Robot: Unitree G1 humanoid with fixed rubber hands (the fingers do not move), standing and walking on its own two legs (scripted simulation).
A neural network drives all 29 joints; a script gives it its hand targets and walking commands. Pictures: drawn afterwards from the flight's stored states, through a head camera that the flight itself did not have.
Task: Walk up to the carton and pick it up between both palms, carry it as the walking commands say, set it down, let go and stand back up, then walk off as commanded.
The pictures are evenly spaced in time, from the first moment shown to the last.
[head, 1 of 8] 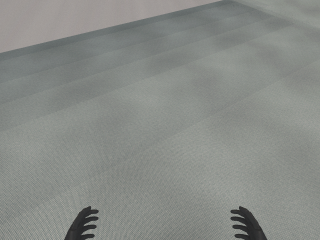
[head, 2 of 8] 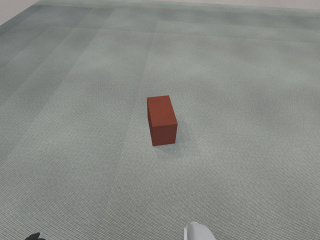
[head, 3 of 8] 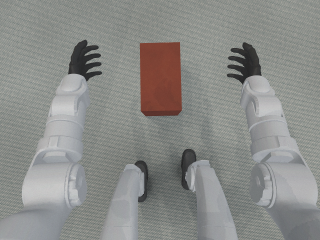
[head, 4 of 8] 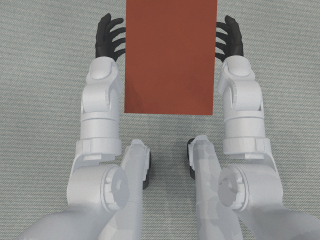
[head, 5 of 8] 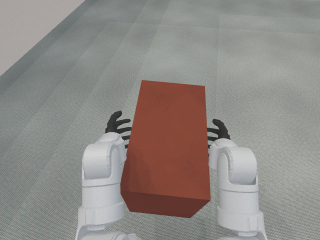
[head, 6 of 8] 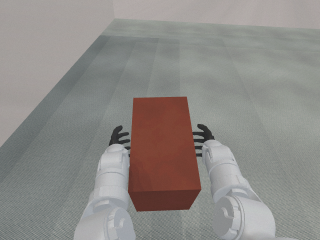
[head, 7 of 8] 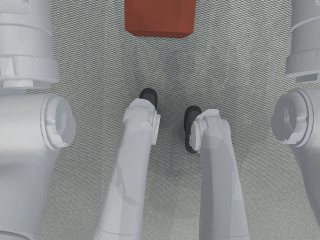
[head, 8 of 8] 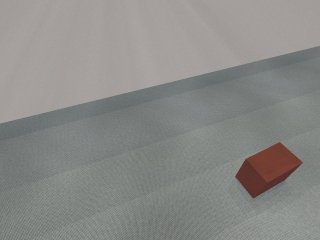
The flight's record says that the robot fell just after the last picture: no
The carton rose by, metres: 0.67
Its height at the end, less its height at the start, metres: +0.00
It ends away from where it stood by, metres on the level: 1.58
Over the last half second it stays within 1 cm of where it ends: yes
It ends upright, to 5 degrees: yes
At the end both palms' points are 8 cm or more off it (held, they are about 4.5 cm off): yes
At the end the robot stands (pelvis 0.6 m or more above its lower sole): yes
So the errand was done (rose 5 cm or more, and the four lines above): yes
